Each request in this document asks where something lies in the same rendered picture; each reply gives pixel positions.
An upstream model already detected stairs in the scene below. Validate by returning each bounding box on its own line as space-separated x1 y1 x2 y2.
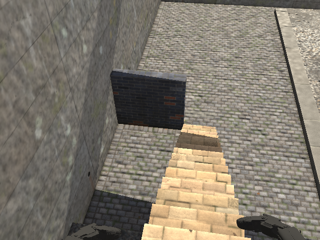
141 124 251 240

